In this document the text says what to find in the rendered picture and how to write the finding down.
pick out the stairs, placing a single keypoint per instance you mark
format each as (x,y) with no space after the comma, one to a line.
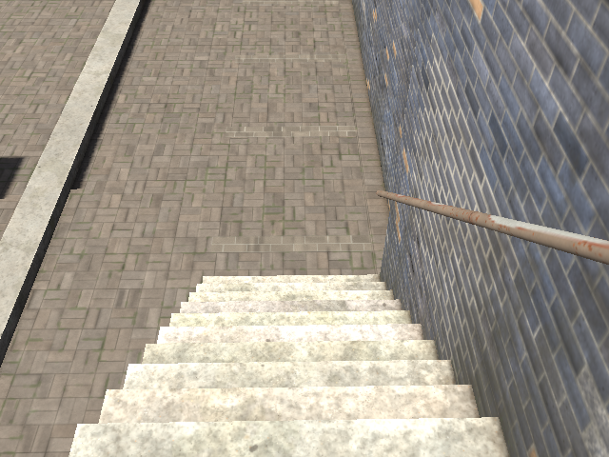
(291,366)

